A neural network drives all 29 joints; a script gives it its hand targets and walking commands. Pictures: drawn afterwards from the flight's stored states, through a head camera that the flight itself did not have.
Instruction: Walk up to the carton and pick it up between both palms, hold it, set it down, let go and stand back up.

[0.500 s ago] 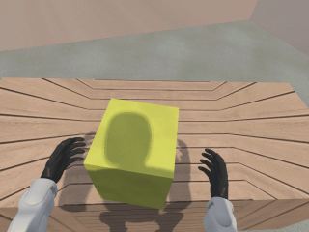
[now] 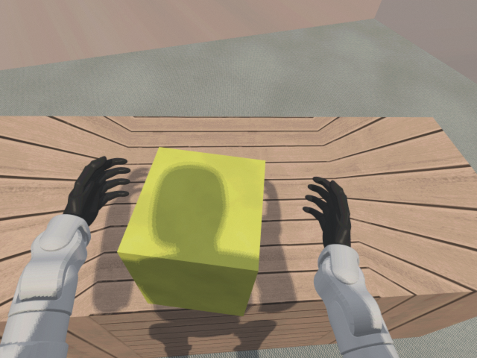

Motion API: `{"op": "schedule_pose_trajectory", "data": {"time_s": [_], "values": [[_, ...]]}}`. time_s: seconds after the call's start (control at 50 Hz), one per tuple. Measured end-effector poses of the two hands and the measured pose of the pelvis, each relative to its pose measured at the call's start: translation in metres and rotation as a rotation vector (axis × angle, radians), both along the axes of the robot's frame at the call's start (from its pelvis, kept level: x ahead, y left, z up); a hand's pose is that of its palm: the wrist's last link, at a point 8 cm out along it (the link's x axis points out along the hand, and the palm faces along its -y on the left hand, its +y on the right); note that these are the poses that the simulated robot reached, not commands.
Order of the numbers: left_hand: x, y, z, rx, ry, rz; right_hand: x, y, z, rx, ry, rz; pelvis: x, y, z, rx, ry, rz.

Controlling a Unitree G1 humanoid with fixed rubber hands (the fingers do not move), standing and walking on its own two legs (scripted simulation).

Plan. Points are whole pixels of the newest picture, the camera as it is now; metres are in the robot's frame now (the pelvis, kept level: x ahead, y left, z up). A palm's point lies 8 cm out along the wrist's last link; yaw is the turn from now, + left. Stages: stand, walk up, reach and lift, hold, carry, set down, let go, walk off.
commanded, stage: reach and lift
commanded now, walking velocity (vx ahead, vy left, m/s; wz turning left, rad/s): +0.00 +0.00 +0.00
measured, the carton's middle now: (203, 235) +0.32 +0.08 -0.04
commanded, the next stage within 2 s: none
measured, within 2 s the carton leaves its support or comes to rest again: neither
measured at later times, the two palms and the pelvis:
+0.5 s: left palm (96, 151) +0.37 +0.24 +0.13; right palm (338, 187) +0.34 -0.14 +0.12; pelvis -0.02 +0.01 +0.00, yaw +0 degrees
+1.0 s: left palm (120, 192) +0.36 +0.23 +0.03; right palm (308, 227) +0.32 -0.11 +0.02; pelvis -0.02 +0.01 -0.01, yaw +1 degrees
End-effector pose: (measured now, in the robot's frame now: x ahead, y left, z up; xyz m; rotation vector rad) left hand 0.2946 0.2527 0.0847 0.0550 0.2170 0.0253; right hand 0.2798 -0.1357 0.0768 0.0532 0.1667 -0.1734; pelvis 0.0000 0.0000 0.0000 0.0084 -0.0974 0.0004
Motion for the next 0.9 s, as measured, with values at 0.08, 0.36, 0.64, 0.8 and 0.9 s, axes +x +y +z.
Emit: {"op": "schedule_pose_trajectory", "data": {"time_s": [0.08,0.36,0.64,0.8,0.9], "values": [[0.013,0.001,0.006,-0.004,0.017,-0.005,0.012,0.007,0.002,0.004,0.028,0.006,-0.003,0.002,0.000,-0.002,-0.001,-0.001],[0.054,-0.012,0.037,-0.027,0.022,-0.031,0.039,-0.006,0.032,-0.008,0.029,-0.026,-0.016,0.007,0.001,-0.011,0.024,-0.012],[0.086,-0.011,0.049,-0.027,0.046,-0.026,0.066,0.001,0.046,0.012,0.066,-0.041,-0.023,0.006,0.000,-0.018,0.059,0.000],[0.083,-0.028,0.015,-0.045,0.048,-0.036,0.057,0.002,0.006,-0.003,0.095,-0.058,-0.020,0.008,-0.001,-0.021,0.061,-0.005],[0.078,-0.025,-0.018,-0.029,0.081,-0.020,0.051,0.012,-0.024,-0.001,0.113,-0.046,-0.020,0.007,-0.003,-0.023,0.096,0.000]]}}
